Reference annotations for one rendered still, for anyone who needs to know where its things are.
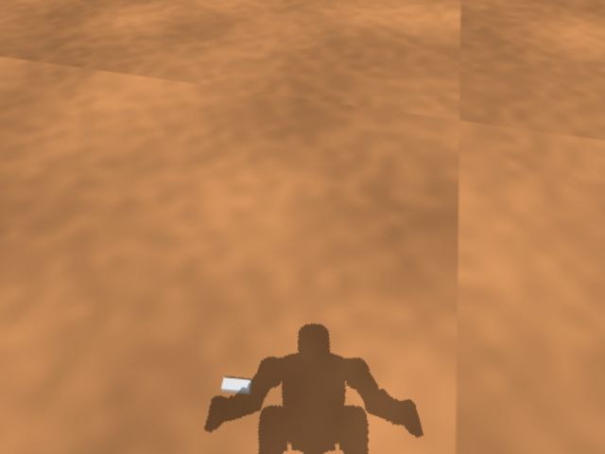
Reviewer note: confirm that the small box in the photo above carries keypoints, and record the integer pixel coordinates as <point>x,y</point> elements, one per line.
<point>235,385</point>

